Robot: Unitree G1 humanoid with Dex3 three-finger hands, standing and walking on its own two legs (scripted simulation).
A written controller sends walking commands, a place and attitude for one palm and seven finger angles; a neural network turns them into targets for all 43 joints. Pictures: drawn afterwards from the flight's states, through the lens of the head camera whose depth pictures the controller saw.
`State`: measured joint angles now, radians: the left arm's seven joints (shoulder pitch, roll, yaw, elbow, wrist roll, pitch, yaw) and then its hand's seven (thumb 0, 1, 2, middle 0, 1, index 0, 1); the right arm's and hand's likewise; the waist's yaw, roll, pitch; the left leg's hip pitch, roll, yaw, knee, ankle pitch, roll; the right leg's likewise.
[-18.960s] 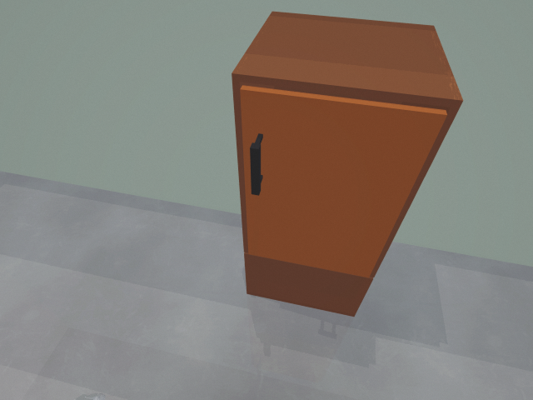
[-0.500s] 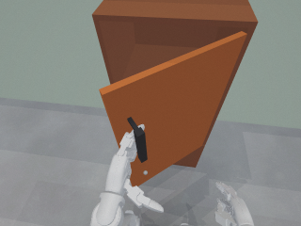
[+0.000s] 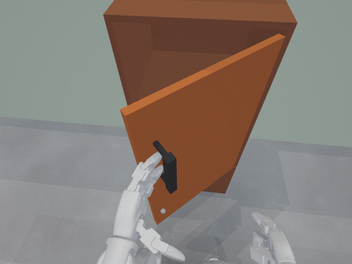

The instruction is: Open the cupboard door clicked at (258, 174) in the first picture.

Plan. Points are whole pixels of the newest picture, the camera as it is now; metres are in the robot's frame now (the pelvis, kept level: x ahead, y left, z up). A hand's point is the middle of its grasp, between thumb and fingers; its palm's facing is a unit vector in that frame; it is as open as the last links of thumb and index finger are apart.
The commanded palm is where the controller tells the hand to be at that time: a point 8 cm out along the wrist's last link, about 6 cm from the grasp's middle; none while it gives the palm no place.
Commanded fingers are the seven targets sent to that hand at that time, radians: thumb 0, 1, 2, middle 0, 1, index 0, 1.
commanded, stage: slide the hand sideways off the handle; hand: left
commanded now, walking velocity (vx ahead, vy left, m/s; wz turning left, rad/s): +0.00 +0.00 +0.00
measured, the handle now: (165, 168) +0.31 +0.04 +0.07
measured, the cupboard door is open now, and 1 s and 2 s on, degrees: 43 42 42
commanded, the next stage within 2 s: draw the hand back to the body in 0.54 s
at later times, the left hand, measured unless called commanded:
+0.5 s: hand (132, 224) +0.20 +0.09 +0.06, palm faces -0.09 -1.00 -0.01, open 16.1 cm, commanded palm +0.16 +0.15 +0.07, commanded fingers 0.00 -0.50 0.30 -0.15 -0.30 -0.15 -0.30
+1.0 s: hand (98, 228) +0.18 +0.14 +0.11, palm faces -0.10 -0.99 -0.04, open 16.3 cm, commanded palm +0.15 +0.20 +0.13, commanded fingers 0.00 -0.50 0.30 -0.15 -0.30 -0.15 -0.30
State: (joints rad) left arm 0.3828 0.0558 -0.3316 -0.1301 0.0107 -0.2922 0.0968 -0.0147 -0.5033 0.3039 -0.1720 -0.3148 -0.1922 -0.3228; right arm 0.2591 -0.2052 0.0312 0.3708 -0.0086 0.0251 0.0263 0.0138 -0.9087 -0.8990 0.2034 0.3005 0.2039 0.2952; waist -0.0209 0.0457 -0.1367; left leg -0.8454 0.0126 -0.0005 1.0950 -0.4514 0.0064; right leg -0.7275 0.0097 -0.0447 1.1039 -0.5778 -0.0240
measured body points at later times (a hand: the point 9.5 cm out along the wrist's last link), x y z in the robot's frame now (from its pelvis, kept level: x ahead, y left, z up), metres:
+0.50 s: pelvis +0.01 -0.01 -0.01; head +0.06 -0.02 +0.44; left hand +0.19 +0.15 +0.07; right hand +0.19 -0.24 -0.08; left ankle +0.05 +0.12 -0.66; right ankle -0.01 -0.11 -0.66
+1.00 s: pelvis +0.00 +0.00 +0.01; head +0.01 -0.01 +0.46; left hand +0.17 +0.19 +0.12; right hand +0.19 -0.21 -0.05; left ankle +0.05 +0.12 -0.66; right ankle -0.01 -0.11 -0.66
